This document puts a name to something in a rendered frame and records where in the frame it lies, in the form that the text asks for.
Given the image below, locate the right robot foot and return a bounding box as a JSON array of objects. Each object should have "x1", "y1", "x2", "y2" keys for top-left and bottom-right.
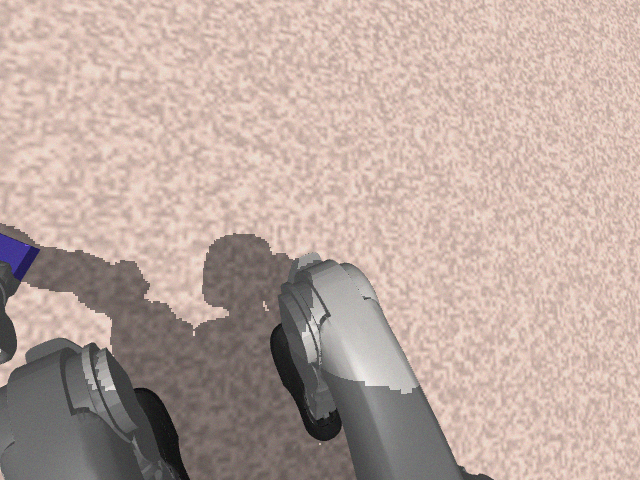
[{"x1": 270, "y1": 323, "x2": 342, "y2": 441}]

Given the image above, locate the small box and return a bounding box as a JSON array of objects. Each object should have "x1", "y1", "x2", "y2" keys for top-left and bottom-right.
[{"x1": 0, "y1": 233, "x2": 40, "y2": 282}]

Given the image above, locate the left robot foot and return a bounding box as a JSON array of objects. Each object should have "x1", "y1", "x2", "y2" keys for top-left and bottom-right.
[{"x1": 134, "y1": 388, "x2": 190, "y2": 480}]

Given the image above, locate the left robot arm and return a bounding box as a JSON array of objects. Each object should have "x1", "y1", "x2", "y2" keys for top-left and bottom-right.
[{"x1": 0, "y1": 260, "x2": 17, "y2": 365}]

